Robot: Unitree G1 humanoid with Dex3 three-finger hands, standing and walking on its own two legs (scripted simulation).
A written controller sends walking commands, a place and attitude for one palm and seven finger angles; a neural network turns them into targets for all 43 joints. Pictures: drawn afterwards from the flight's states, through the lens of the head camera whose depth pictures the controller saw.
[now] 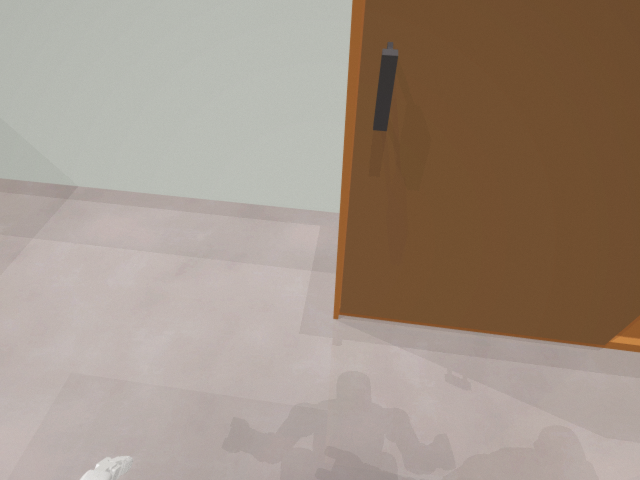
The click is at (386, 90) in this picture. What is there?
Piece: wardrobe's sliding door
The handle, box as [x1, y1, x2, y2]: [373, 42, 397, 130]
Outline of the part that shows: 392,42 388,42 387,48 382,49 373,129 386,130 397,60 397,49 392,48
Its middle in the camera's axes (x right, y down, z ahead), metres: +0.12 -0.28 +0.72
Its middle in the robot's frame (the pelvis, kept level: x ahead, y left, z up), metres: +0.75 -0.08 +0.14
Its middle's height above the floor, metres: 0.91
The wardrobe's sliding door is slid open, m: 0.00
